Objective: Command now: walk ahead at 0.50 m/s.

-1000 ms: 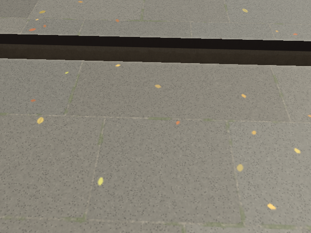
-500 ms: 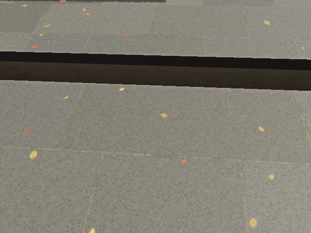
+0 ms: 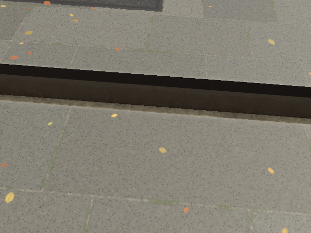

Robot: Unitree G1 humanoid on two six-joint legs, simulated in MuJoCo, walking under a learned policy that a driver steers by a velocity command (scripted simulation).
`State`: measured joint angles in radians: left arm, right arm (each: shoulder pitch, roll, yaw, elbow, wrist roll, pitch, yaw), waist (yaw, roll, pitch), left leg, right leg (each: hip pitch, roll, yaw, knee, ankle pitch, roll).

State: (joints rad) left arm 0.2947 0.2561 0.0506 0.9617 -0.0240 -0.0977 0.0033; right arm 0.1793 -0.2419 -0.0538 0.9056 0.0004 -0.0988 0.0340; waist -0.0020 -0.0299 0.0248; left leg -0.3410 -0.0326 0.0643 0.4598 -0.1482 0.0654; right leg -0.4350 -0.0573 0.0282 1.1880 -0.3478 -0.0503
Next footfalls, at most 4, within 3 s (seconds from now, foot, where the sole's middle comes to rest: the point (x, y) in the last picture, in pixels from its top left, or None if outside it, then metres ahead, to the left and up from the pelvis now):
0.42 right None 0.41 -0.16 -0.77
0.92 left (128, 200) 0.62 0.13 -0.77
1.44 right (170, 182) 0.71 -0.06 -0.77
1.88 left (87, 182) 0.70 0.32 -0.77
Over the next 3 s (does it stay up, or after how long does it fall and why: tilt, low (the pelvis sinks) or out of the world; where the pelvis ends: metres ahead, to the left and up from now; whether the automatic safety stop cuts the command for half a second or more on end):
stays up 0.86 0.33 0.01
